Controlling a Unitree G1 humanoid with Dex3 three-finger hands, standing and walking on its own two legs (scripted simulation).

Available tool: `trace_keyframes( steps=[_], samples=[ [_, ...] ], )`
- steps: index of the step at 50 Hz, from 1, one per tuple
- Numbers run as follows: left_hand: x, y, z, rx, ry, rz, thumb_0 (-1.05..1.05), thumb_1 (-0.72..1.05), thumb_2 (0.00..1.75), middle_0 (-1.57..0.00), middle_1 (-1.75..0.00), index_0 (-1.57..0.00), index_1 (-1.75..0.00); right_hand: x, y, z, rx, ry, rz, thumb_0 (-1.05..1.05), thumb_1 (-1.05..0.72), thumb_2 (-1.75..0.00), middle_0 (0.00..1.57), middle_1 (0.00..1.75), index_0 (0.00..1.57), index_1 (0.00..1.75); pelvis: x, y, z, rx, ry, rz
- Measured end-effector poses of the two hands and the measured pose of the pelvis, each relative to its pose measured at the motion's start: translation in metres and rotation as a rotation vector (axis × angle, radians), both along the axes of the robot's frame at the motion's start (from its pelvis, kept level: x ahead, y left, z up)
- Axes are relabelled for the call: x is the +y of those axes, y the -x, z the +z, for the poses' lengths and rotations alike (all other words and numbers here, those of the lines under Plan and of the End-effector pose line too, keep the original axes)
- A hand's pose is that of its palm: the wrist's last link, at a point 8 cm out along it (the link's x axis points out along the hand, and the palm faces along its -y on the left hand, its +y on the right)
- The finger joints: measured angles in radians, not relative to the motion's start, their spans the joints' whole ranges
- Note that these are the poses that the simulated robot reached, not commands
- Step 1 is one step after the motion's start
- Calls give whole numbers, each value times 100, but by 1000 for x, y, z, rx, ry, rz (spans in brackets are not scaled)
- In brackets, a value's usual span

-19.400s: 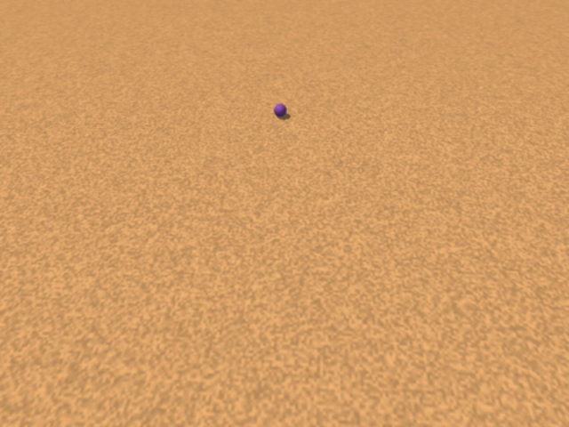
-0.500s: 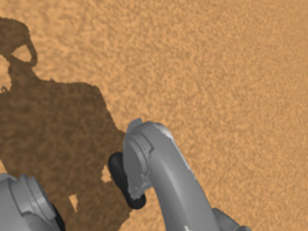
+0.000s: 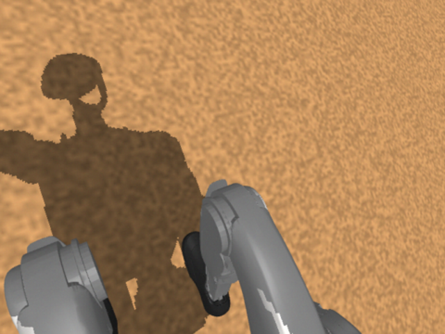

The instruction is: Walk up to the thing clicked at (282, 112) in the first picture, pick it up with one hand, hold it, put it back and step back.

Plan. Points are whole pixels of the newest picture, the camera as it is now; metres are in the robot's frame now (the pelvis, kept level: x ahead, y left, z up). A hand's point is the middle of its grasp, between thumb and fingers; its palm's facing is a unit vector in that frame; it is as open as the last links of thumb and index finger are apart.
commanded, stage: settle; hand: left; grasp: from above
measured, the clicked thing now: out of the picture +0.49 +0.32 -0.23
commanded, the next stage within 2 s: lift in 0.44 s
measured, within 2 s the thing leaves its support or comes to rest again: neither
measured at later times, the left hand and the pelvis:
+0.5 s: hand out of the picture +0.46 +0.31 -0.13, palm faces -0.44 -0.09 -0.89, open 9.8 cm; pelvis -0.01 -0.01 +0.02, yaw +5 degrees
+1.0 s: hand out of the picture +0.42 +0.32 -0.04, palm faces -0.46 -0.11 -0.88, open 9.9 cm; pelvis -0.01 +0.00 +0.08, yaw +8 degrees
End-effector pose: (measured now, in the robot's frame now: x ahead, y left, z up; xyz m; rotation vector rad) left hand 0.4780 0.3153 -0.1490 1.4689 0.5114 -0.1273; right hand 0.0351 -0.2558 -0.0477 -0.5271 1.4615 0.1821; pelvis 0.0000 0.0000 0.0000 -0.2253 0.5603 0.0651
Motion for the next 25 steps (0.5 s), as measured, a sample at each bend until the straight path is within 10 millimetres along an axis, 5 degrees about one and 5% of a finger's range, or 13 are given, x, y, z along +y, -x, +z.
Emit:
trace_keyframes(
  steps=[13,25],
  samples=[
    [-2,10,51,57,-6,-29,-1,-3,45,-69,-62,-77,-59,-9,-23,-16,-62,-12,-55,0,-92,-90,20,30,20,30,-4,4,11,22,-44,28],
    [-4,13,82,51,-13,-42,-1,-5,48,-69,-62,-77,-60,-13,-18,-13,-67,18,-102,1,-92,-90,20,30,20,30,-6,8,22,29,-67,42]
  ],
)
